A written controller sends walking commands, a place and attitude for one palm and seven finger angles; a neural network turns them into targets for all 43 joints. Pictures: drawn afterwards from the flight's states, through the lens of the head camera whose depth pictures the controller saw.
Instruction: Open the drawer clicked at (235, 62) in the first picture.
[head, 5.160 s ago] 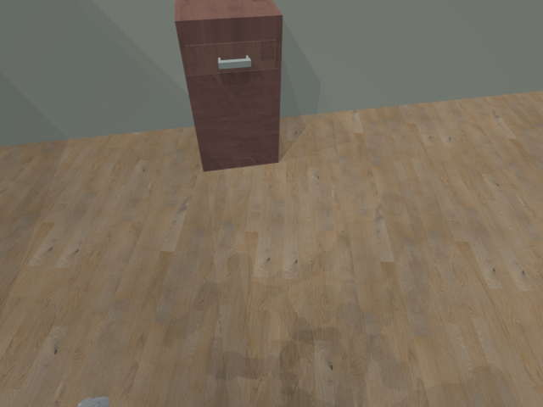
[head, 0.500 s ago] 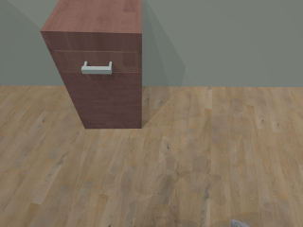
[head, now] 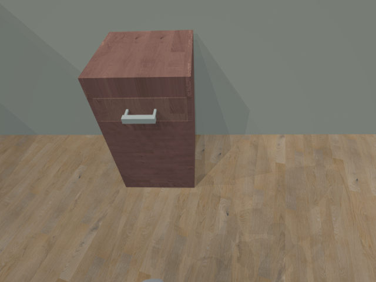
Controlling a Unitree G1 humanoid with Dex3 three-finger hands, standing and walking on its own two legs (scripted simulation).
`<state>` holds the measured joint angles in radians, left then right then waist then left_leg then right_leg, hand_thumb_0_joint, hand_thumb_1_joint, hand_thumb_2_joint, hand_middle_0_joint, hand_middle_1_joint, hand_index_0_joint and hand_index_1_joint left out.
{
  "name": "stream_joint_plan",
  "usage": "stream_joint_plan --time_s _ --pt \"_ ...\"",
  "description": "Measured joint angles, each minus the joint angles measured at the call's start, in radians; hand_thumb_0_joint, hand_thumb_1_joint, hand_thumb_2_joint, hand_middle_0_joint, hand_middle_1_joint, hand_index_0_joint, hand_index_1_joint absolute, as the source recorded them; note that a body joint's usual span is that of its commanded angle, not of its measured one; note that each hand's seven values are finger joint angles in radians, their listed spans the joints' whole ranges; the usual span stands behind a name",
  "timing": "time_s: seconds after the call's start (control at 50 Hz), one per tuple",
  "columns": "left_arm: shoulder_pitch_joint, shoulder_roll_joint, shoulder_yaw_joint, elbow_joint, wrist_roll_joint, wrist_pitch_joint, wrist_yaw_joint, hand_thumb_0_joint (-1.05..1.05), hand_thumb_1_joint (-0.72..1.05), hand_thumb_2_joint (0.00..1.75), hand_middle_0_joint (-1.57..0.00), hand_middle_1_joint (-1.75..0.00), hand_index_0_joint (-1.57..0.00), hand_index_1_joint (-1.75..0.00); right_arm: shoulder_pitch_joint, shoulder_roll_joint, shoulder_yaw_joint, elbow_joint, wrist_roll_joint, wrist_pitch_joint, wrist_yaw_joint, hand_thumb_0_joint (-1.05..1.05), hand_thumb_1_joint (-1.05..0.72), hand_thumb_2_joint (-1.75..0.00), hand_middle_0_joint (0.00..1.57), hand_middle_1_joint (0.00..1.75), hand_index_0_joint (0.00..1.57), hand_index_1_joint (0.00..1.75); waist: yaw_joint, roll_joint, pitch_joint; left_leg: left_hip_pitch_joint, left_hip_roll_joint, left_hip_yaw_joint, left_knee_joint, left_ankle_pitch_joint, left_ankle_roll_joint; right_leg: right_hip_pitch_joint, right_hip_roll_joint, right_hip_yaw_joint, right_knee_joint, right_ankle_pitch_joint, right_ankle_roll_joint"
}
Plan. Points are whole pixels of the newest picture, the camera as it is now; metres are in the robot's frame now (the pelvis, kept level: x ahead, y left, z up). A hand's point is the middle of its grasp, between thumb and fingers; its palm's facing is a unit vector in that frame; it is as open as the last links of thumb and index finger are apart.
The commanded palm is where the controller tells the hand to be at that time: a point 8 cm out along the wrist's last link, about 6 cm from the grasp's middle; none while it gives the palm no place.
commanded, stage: take the last steps up to it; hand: left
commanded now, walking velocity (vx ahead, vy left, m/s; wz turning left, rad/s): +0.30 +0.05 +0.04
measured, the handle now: (139, 115) +0.77 +0.26 -0.14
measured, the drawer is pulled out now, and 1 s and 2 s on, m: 0.00 0.00 0.00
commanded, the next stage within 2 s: come to a stop and stand still in 0.52 s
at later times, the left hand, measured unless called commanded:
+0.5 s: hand (95, 268) +0.19 +0.27 -0.17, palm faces +0.04 -0.98 -0.18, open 7.4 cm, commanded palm none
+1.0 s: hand (117, 217) +0.33 +0.25 -0.17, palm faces +0.02 -0.97 -0.22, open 7.3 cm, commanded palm none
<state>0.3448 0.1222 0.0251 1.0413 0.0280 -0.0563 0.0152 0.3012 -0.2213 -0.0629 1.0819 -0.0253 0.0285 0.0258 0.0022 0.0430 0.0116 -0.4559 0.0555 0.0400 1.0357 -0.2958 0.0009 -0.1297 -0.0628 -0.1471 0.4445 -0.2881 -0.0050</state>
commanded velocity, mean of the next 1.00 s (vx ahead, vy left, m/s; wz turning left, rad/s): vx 0.05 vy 0.02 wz -0.01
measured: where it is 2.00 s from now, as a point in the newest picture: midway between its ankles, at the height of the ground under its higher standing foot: outside the picture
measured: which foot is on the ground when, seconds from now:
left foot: up 0.00-0.22, down 0.24-0.72, up 0.74-1.00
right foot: down 0.00-0.26, up 0.28-0.68, down 0.70-1.00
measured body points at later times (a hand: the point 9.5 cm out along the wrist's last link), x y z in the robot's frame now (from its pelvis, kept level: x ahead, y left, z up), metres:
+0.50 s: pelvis +0.16 +0.08 +0.00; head +0.17 +0.09 +0.45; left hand +0.19 +0.32 -0.16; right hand +0.17 -0.15 -0.15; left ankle +0.15 +0.17 -0.74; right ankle +0.18 -0.05 -0.68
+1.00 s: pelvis +0.23 +0.07 -0.01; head +0.27 +0.06 +0.44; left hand +0.33 +0.30 -0.15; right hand +0.26 -0.16 -0.17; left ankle +0.20 +0.20 -0.71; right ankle +0.29 -0.05 -0.74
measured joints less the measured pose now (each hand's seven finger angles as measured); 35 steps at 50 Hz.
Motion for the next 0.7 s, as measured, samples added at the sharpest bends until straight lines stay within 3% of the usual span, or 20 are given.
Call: stream_joint_plan --time_s 0.06,0.12,0.22,0.24,0.3,0.34,0.38,0.52,0.66,0.7 --pt "0.038 -0.008 -0.004 0.037 0.0 -0.002 -0.002 0.0 0.92 0.9 -0.2 -0.3 -0.2 -0.3 -0.011 0.01 -0.002 -0.009 0.003 -0.007 0.005 0.01 -0.91 -0.9 0.2 0.29 0.2 0.3 -0.004 -0.014 0.005 -0.042 0.034 0.017 -0.071 0.061 -0.015 0.05 -0.009 -0.009 -0.066 0.012 0.011" --pt "0.066 -0.012 -0.005 0.066 0.001 -0.005 -0.004 0.0 0.91 0.9 -0.2 -0.3 -0.2 -0.3 -0.032 0.022 0.001 -0.015 0.006 -0.011 0.011 0.01 -0.91 -0.9 0.2 0.29 0.2 0.3 0.007 -0.027 0.017 -0.047 0.05 0.036 -0.192 0.085 -0.017 0.085 -0.018 -0.017 -0.096 0.004 0.028" --pt "0.101 -0.005 0.007 0.098 0.002 0.005 -0.004 0.0 0.91 0.9 -0.2 -0.3 -0.2 -0.3 -0.078 0.042 0.011 -0.033 0.007 -0.032 0.015 0.01 -0.91 -0.9 0.2 0.29 0.2 0.3 0.036 -0.048 0.036 0.032 0.036 0.075 -0.399 0.071 0.005 0.114 -0.044 -0.022 -0.043 -0.073 0.073" --pt "0.113 -0.004 0.009 0.102 0.001 0.009 -0.004 0.0 0.91 0.9 -0.2 -0.3 -0.2 -0.3 -0.083 0.042 0.013 -0.041 0.006 -0.045 0.014 0.01 -0.91 -0.9 0.2 0.29 0.2 0.3 0.038 -0.049 0.036 0.07 0.03 0.083 -0.452 0.07 0.01 0.103 -0.051 -0.016 0.006 -0.109 0.077" --pt "0.092 0.011 0.016 0.116 -0.006 0.039 -0.005 0.0 0.91 0.9 -0.2 -0.3 -0.2 -0.3 -0.112 0.061 0.016 -0.057 0.0 -0.079 -0.007 0.01 -0.91 -0.9 0.2 0.29 0.2 0.3 0.028 -0.074 0.058 0.077 0.015 0.111 -0.388 0.052 0.034 -0.043 -0.066 0.058 0.377 -0.219 0.024" --pt "0.062 0.022 0.022 0.115 -0.007 0.049 -0.006 0.01 0.91 0.9 -0.2 -0.3 -0.2 -0.3 -0.113 0.069 0.01 -0.062 0.005 -0.088 -0.027 0.0 -0.93 -0.9 0.2 0.29 0.2 0.3 0.02 -0.078 0.056 0.116 0.008 0.132 -0.41 0.025 0.044 -0.163 -0.05 0.086 0.6 -0.187 0.0" --pt "0.021 0.036 0.028 0.103 -0.003 0.047 -0.011 0.01 0.91 0.9 -0.2 -0.3 -0.19 -0.3 -0.101 0.069 0.01 -0.058 0.006 -0.095 -0.039 0.0 -0.94 -0.9 0.2 0.29 0.2 0.3 0.01 -0.081 0.047 0.167 -0.004 0.145 -0.474 0.038 0.044 -0.253 -0.048 0.078 0.685 -0.123 -0.003" --pt "-0.123 0.059 0.034 0.011 -0.001 0.044 -0.011 0.0 0.91 0.9 -0.2 -0.3 -0.19 -0.3 -0.012 0.08 0.029 -0.003 0.008 -0.092 -0.045 0.0 -0.93 -0.9 0.2 0.29 0.2 0.3 -0.001 -0.076 0.014 0.316 -0.048 0.16 -0.657 0.066 0.051 -0.38 -0.054 0.06 0.526 0.016 0.026" --pt "-0.205 0.043 0.025 -0.032 -0.003 0.046 -0.013 0.0 0.91 0.9 -0.2 -0.3 -0.19 -0.3 0.057 0.102 0.031 0.042 -0.001 -0.069 -0.04 0.01 -0.91 -0.9 0.2 0.29 0.2 0.3 -0.041 -0.05 0.024 0.393 -0.045 0.162 -0.637 -0.015 0.023 -0.301 -0.035 0.051 0.25 0.03 0.014" --pt "-0.211 0.04 0.017 -0.037 -0.004 0.034 -0.01 0.0 0.91 0.9 -0.2 -0.3 -0.19 -0.3 0.075 0.109 0.036 0.055 0.002 -0.064 -0.043 0.01 -0.91 -0.9 0.2 0.29 0.2 0.3 -0.048 -0.049 0.029 0.396 -0.037 0.163 -0.58 -0.067 0.005 -0.236 -0.024 0.044 0.135 0.141 0.009"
